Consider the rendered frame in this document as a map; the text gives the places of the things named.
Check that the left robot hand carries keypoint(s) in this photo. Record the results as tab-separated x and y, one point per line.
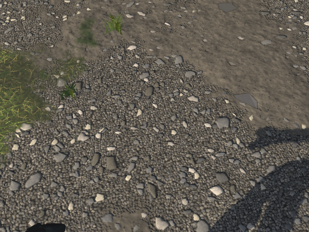
49	227

